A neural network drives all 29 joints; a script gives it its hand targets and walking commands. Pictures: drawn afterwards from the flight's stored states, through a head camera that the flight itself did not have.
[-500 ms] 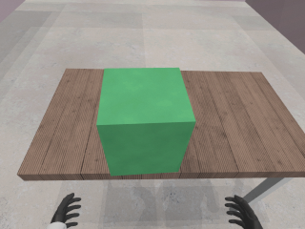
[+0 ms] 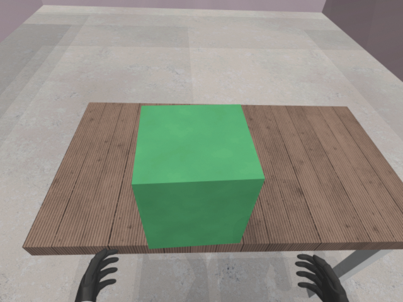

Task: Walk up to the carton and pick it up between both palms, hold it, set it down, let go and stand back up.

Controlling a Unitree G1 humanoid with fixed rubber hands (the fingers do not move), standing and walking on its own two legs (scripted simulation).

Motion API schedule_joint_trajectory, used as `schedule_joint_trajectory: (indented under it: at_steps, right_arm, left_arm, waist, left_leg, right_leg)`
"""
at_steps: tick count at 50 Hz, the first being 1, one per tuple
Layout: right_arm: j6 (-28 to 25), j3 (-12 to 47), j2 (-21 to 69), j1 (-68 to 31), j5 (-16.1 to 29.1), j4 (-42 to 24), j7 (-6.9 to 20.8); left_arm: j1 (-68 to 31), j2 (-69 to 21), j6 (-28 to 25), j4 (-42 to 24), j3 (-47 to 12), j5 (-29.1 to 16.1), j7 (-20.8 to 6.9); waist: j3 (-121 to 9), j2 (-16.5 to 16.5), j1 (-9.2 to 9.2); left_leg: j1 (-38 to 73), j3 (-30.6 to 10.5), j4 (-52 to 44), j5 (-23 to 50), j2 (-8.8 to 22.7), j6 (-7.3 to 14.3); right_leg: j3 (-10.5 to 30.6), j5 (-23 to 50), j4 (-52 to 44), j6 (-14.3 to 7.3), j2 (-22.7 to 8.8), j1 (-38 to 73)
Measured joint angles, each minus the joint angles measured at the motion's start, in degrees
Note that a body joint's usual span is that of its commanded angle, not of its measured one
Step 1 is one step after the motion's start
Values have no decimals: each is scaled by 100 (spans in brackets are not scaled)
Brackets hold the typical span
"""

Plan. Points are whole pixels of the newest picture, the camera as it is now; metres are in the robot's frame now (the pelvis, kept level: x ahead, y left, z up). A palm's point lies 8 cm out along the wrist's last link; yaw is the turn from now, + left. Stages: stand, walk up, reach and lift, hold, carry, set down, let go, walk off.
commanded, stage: reach and lift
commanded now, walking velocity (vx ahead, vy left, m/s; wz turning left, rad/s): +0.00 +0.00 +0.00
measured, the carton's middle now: (193, 178) +0.37 +0.06 +0.04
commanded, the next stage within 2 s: none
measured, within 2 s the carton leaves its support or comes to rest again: neither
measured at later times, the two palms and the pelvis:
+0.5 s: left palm (93, 298) +0.13 +0.20 +0.00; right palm out of the picture +0.14 -0.21 +0.01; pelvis -0.02 -0.01 +0.00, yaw -1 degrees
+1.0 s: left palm (90, 239) +0.20 +0.21 +0.07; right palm (335, 249) +0.22 -0.20 +0.06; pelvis -0.03 -0.01 +0.00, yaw -2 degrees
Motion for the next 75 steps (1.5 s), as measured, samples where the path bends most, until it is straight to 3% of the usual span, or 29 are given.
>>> schedule_joint_trajectory:
  at_steps: [20,28,31,37,44,59,75]
  right_arm:
    - [283,156,242,923,367,-2024,-259]
    - [536,45,309,828,464,-2550,-316]
    - [768,8,316,565,485,-2576,-362]
    - [1526,-70,275,-44,620,-2834,-566]
    - [2065,-64,37,-515,852,-3197,-753]
    - [2664,-15,-234,-1158,1124,-3668,-1050]
    - [3556,195,-455,-2736,1506,-3073,-1368]
  left_arm:
    - [397,-2,-432,-1000,-239,-269,168]
    - [236,53,-449,-1250,-441,-500,345]
    - [-27,56,-189,-1304,-445,-563,412]
    - [-604,120,872,-1843,-332,-796,502]
    - [-1000,92,1784,-2595,23,-771,365]
    - [-1411,143,2640,-3209,483,-931,77]
    - [-2828,210,3922,-2900,1033,-912,-76]
  waist:
    - [5,-20,22]
    - [69,-12,86]
    - [117,-14,103]
    - [169,-17,115]
    - [190,82,118]
    - [219,171,127]
    - [63,163,8]
  left_leg:
    - [-31,65,-5,126,90,-67]
    - [-173,61,108,170,65,-51]
    - [-203,73,130,186,48,-35]
    - [-257,131,80,241,36,-23]
    - [-215,171,-44,276,66,-26]
    - [-289,110,-64,222,139,-92]
    - [-407,34,-76,277,144,-126]
  right_leg:
    - [69,39,208,-78,86,-167]
    - [65,-7,491,-76,57,-386]
    - [77,-23,583,-69,39,-452]
    - [135,11,614,-47,28,-565]
    - [176,131,358,-41,62,-478]
    - [122,144,173,-86,136,-460]
    - [48,113,280,-108,144,-609]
